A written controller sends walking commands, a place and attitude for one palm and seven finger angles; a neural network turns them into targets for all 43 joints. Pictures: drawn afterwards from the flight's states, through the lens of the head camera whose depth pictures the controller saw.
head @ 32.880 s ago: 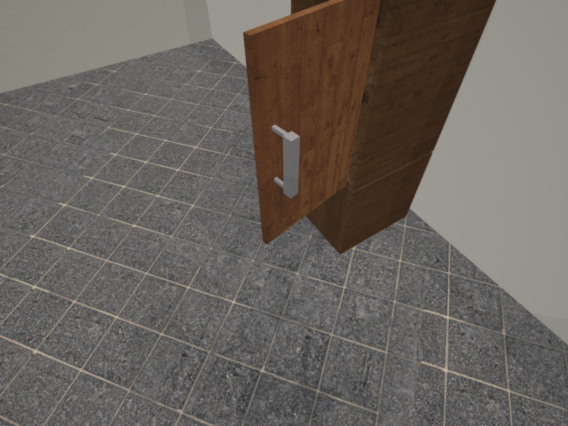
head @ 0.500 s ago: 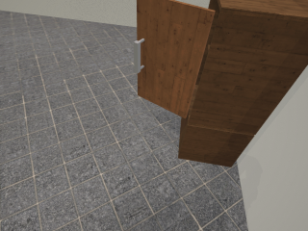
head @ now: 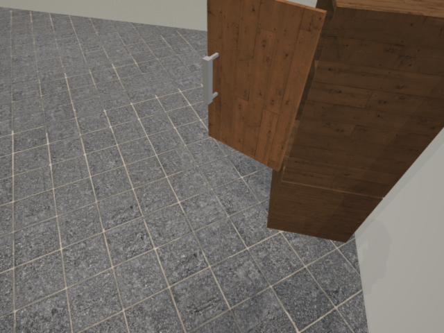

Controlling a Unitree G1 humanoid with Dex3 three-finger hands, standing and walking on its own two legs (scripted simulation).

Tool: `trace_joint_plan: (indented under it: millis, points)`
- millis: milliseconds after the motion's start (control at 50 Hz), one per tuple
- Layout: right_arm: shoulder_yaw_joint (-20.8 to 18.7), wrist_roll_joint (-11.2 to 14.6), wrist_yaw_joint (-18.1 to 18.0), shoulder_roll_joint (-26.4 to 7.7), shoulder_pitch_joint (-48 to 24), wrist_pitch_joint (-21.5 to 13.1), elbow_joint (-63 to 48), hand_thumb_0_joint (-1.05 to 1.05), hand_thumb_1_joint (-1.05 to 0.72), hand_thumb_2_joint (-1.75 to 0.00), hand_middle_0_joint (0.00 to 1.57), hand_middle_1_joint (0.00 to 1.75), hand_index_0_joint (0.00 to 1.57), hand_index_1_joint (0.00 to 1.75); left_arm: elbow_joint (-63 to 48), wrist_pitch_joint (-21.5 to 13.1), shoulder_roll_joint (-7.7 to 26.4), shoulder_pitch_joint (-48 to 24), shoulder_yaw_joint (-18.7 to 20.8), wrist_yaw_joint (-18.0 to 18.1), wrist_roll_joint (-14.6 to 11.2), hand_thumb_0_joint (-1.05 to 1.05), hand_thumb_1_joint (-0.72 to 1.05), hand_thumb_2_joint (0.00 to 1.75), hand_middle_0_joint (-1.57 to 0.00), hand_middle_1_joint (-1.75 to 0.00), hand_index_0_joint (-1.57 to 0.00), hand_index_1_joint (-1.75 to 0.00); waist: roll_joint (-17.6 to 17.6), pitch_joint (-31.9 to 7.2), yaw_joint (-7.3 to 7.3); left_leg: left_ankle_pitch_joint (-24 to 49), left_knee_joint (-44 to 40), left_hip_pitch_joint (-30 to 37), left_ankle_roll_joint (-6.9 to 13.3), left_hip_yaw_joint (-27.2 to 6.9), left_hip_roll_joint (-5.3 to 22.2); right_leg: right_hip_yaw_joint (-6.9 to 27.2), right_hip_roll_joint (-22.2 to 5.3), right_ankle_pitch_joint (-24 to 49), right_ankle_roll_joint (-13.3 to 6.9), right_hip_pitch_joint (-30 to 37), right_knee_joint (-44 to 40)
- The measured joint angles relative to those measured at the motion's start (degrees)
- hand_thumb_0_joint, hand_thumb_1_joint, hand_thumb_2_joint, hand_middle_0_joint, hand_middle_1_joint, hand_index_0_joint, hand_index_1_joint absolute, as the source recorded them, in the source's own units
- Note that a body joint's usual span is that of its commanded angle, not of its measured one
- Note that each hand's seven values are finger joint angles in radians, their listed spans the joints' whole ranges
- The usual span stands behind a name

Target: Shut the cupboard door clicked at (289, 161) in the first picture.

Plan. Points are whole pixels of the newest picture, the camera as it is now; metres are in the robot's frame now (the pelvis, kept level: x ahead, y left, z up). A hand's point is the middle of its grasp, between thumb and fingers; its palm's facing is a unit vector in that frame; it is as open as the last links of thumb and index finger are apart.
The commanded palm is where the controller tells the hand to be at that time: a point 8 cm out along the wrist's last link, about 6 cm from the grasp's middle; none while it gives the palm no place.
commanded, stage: walk to a spot facing it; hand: left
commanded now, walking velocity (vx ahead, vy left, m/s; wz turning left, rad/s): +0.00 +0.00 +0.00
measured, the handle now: (211, 78) +0.91 +0.09 -0.03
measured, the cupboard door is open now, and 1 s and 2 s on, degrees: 66 66 66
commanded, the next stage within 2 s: none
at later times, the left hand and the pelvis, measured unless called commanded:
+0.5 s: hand out of the picture +0.07 +0.22 -0.20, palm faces +0.16 -0.96 -0.21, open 7.4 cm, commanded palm none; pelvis +0.04 +0.02 -0.02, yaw +11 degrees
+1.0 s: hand out of the picture +0.06 +0.19 -0.15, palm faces +0.42 -0.85 -0.32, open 7.4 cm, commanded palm none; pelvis +0.07 -0.04 +0.00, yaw +29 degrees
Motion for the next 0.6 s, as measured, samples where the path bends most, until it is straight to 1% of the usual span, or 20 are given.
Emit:
trace_joint_plan:
  millis: [100, 200, 240, 280, 320, 340, 360, 380, 400, 420, 440, 460, 500, 540, 600]
  points:
    - [0.3, 0.1, 0.1, -1.2, -1.2, -0.4, 0.2, 0.0, -0.9, -0.9, 0.2, 0.3, 0.2, 0.3, -0.3, -0.5, 0.8, -1.9, -0.3, -0.2, -0.1, 0.01, 0.9, 0.9, -0.2, -0.3, -0.2, -0.3, -0.3, 0.3, 0.04, -0.5, -0.3, 0.8, -0.2, -0.1, 0.0, -0.1, 0.0, 0.0, 0.2, 1.3, -1.3]
    - [0.5, 0.0, 0.2, -1.1, -1.1, 0.2, -0.8, 0.0, -0.9, -0.9, 0.2, 0.3, 0.2, 0.3, -1.9, 0.2, 0.8, -3.9, 0.0, 0.4, -0.4, 0.01, 0.9, 0.9, -0.2, -0.3, -0.2, -0.3, -0.4, 1.0, -0.93, -2.4, 2.8, -0.7, -0.5, -1.4, -0.3, -1.5, -0.1, -1.7, 0.1, 1.1, 0.3]
    - [0.5, 0.0, 0.4, -0.6, -0.7, 0.6, -1.3, 0.0, -0.9, -0.9, 0.2, 0.3, 0.2, 0.3, -3.0, 0.4, 0.4, -4.6, 0.2, 0.5, -0.4, 0.01, 0.9, 0.9, -0.2, -0.3, -0.2, -0.3, -0.2, 1.6, -1.16, -3.8, 5.6, -2.1, -0.6, -2.3, -0.5, -2.5, -0.1, -3.0, 0.0, 0.7, 1.9]
    - [0.4, -0.2, 0.7, -0.1, 0.0, 1.1, -1.8, 0.0, -0.9, -0.9, 0.2, 0.3, 0.2, 0.3, -4.3, 0.6, -0.1, -5.1, 0.6, 0.6, -0.3, 0.0, 0.9, 0.9, -0.2, -0.3, -0.2, -0.3, 0.1, 2.5, -1.28, -5.9, 10.3, -4.0, -1.2, -2.6, -0.5, -3.6, 0.0, -4.6, -0.1, 0.5, 3.9]
    - [0.1, -0.3, 0.9, 0.6, 0.7, 1.7, -2.3, 0.0, -0.9, -0.9, 0.2, 0.3, 0.2, 0.3, -5.6, 0.8, -0.6, -5.5, 1.0, 0.7, -0.1, 0.0, 0.9, 0.9, -0.2, -0.3, -0.2, -0.3, 0.1, 3.6, -1.53, -11.4, 17.1, -5.8, -2.2, -1.7, 0.0, -5.1, -0.3, -6.5, 0.1, 1.0, 6.0]
    - [0.0, -0.3, 1.1, 0.9, 1.2, 2.0, -2.5, 0.0, -0.9, -0.9, 0.2, 0.3, 0.2, 0.3, -6.1, 0.9, -0.7, -5.6, 1.1, 0.8, 0.0, 0.0, 0.9, 0.9, -0.2, -0.3, -0.2, -0.3, -0.1, 4.0, -1.66, -14.1, 19.5, -6.1, -2.5, -1.0, 0.2, -5.8, -0.7, -7.6, 0.3, 1.3, 7.1]
    - [0.0, -0.3, 1.2, 1.3, 1.6, 2.3, -2.8, 0.0, -0.9, -0.9, 0.2, 0.3, 0.2, 0.3, -6.6, 1.0, -0.8, -5.8, 1.3, 0.8, 0.1, 0.0, 0.9, 0.9, -0.2, -0.3, -0.2, -0.3, -0.6, 4.4, -1.82, -15.6, 20.2, -5.9, -2.7, -0.1, 0.5, -6.5, -1.3, -8.8, 0.6, 1.4, 8.4]
    - [0.0, -0.3, 1.4, 1.7, 2.0, 2.3, -3.2, 0.0, -0.9, -0.9, 0.2, 0.3, 0.2, 0.3, -7.1, 1.1, -0.8, -5.8, 1.4, 0.8, 0.1, 0.01, 0.9, 0.9, -0.2, -0.3, -0.2, -0.3, -1.2, 4.7, -2.02, -14.0, 18.9, -5.2, -2.6, 0.6, 0.6, -7.2, -2.1, -10.2, 0.9, 1.2, 10.4]
    - [0.1, -0.5, 1.5, 2.0, 2.2, 2.1, -3.7, 0.0, -0.9, -0.9, 0.2, 0.3, 0.2, 0.3, -7.5, 1.3, -0.7, -6.2, 1.6, 0.7, -0.1, 0.01, 0.9, 0.9, -0.2, -0.3, -0.2, -0.3, -2.1, 5.1, -2.13, -12.2, 18.7, -5.2, -0.5, 1.2, -0.3, -7.6, -3.4, -11.3, 1.1, -0.2, 14.2]
    - [0.1, -0.6, 1.5, 2.2, 2.2, 1.7, -4.2, 0.0, -0.9, -0.9, 0.2, 0.3, 0.2, 0.3, -7.9, 1.6, -0.7, -6.8, 1.7, 0.7, -0.5, 0.01, 0.9, 0.9, -0.2, -0.3, -0.2, -0.3, -2.6, 5.6, -2.1, -12.1, 19.1, -5.6, 1.2, 1.3, -1.0, -6.8, -3.9, -12.8, 1.3, -3.0, 20.4]
    - [0.2, -0.6, 1.5, 2.4, 2.1, 1.2, -4.7, 0.0, -0.9, -0.9, 0.2, 0.3, 0.2, 0.3, -8.4, 2.1, -0.7, -7.6, 1.6, 0.7, -0.7, 0.01, 0.9, 0.9, -0.2, -0.3, -0.2, -0.3, -2.6, 6.1, -2.04, -12.4, 19.0, -5.8, 2.3, 1.1, -1.5, -5.2, -3.4, -14.7, 1.0, -6.1, 26.8]
    - [0.2, -0.6, 1.4, 2.6, 1.9, 1.0, -5.0, 0.0, -0.9, -0.9, 0.2, 0.3, 0.2, 0.3, -8.8, 2.5, -0.7, -8.3, 1.6, 0.8, -0.8, 0.01, 0.9, 0.9, -0.2, -0.3, -0.2, -0.3, -2.5, 6.5, -2.06, -12.2, 18.0, -5.6, 2.8, 0.8, -1.8, -3.8, -2.7, -15.6, 0.8, -9.0, 31.9]
    - [0.2, -0.7, 1.0, 2.8, 1.9, 0.9, -5.8, 0.0, -0.9, -0.9, 0.2, 0.3, 0.2, 0.3, -9.5, 2.9, -0.9, -9.8, 1.9, 0.6, -0.7, 0.01, 0.9, 0.9, -0.2, -0.3, -0.2, -0.3, -1.9, 6.7, -2.31, -10.4, 14.5, -5.0, 2.8, -0.1, -2.4, -2.1, -2.0, -13.8, 0.6, -14.1, 38.0]
    - [0.3, -0.8, 0.7, 2.9, 1.9, 0.8, -6.4, 0.0, -0.9, -0.9, 0.2, 0.3, 0.2, 0.3, -10.6, 2.7, -0.8, -11.0, 2.1, 0.3, -0.5, 0.01, 0.9, 0.9, -0.2, -0.3, -0.2, -0.3, -1.2, 6.7, -2.46, -7.9, 10.6, -4.4, 2.8, -1.3, -2.8, -0.9, -1.8, -10.1, 0.8, -17.9, 40.0]
    - [0.2, -0.9, 0.6, 3.0, 2.0, 0.7, -6.9, 0.0, -0.9, -0.9, 0.21, 0.3, 0.2, 0.3, -12.4, 2.1, -0.3, -12.2, 2.6, 0.0, -0.3, 0.01, 0.9, 0.9, -0.2, -0.3, -0.2, -0.3, -0.5, 6.1, -2.47, -5.1, 6.0, -3.8, 2.8, -3.3, -3.2, 0.5, -1.9, -6.3, 1.3, -21.1, 38.4]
